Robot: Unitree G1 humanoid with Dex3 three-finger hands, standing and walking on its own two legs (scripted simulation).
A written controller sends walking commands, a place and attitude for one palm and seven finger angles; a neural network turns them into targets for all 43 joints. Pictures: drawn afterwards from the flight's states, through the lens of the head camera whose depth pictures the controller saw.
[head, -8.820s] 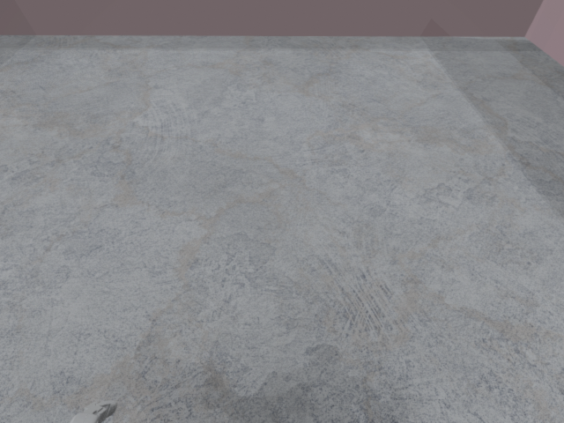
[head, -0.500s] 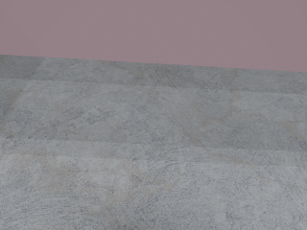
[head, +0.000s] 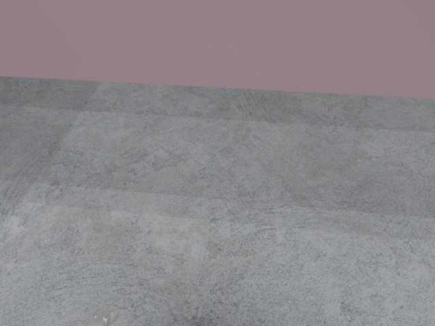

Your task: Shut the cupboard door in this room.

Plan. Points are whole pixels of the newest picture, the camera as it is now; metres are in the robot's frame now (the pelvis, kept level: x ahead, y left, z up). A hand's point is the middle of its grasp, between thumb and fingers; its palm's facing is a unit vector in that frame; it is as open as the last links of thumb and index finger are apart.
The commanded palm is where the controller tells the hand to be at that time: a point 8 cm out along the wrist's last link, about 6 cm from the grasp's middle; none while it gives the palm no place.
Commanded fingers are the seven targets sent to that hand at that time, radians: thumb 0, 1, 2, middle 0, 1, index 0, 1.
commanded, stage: turn or walk to find it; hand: left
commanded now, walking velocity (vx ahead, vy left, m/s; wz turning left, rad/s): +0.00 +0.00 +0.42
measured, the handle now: out of the picture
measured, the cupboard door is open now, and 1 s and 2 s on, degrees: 89 89 89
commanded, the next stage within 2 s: none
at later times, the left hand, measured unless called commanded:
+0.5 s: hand out of the picture -0.05 +0.21 -0.18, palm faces +0.30 -0.92 -0.24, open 7.3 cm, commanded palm none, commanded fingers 0.00 0.90 0.90 -0.20 -0.30 -0.20 -0.30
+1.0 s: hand out of the picture -0.02 +0.21 -0.15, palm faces +0.42 -0.86 -0.29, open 7.3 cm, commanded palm none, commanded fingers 0.00 0.90 0.90 -0.20 -0.30 -0.20 -0.30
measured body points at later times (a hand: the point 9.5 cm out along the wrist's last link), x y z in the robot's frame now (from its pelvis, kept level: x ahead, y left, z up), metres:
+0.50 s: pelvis -0.03 +0.01 -0.01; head +0.01 +0.02 +0.44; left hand -0.06 +0.26 -0.16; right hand +0.12 -0.23 -0.15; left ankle -0.07 +0.12 -0.74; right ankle -0.01 -0.12 -0.74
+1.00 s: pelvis -0.04 -0.03 -0.01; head +0.00 -0.04 +0.44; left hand -0.04 +0.25 -0.12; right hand +0.11 -0.23 -0.17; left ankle -0.07 +0.12 -0.73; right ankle +0.01 -0.11 -0.74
